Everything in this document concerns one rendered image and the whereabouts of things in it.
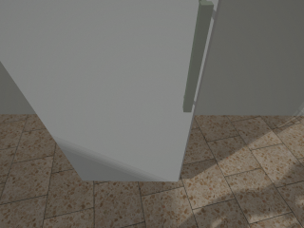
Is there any handle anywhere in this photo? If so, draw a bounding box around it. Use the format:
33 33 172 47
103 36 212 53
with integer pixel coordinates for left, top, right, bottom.
182 0 214 113

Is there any fridge door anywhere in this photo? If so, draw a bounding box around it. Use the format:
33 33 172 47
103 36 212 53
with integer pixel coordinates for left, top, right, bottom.
0 0 219 182

